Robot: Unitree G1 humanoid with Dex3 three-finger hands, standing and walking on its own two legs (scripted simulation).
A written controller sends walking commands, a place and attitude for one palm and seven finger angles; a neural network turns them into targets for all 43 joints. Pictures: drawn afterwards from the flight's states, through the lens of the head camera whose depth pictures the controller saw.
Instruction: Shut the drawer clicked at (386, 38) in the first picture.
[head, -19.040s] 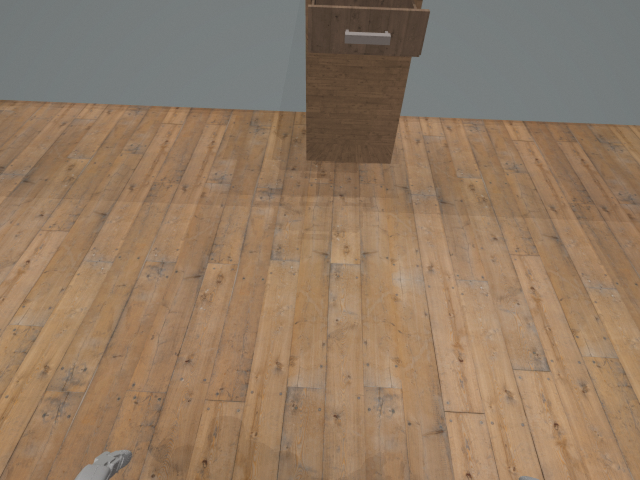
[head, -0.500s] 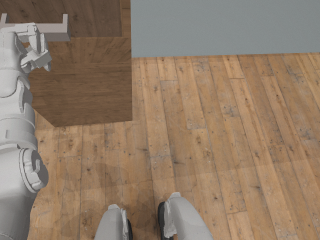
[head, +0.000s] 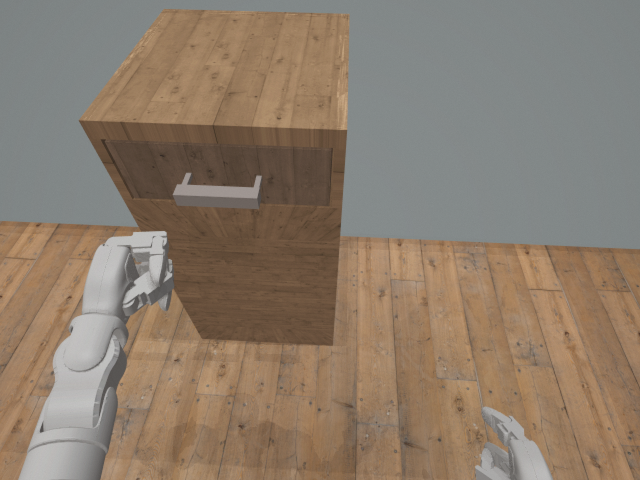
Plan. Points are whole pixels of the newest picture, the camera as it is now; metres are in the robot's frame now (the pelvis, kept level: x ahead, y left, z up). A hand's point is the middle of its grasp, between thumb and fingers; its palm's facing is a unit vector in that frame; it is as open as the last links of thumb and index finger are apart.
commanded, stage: draw the hand back to the body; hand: left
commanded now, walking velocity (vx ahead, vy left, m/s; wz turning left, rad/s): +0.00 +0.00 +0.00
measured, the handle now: (220, 187) +0.58 +0.21 -0.01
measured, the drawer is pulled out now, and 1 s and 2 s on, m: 0.00 0.00 0.00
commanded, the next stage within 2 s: step back with the hand held close in 0.78 s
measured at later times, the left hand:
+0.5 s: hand (64, 358) +0.20 +0.22 +0.17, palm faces +0.36 -0.86 -0.35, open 3.2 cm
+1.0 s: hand (20, 396) +0.16 +0.22 +0.20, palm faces +0.41 -0.81 -0.43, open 3.2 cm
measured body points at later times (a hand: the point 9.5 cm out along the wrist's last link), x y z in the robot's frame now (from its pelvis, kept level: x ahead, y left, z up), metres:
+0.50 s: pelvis -0.01 -0.01 +0.03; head -0.02 -0.04 +0.48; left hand +0.17 +0.27 +0.19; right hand +0.18 -0.23 -0.06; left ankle -0.05 +0.09 -0.72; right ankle -0.01 -0.12 -0.72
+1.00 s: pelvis -0.02 -0.02 +0.03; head -0.04 -0.05 +0.48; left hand +0.13 +0.26 +0.22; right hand +0.16 -0.24 -0.06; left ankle -0.05 +0.09 -0.72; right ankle -0.01 -0.12 -0.72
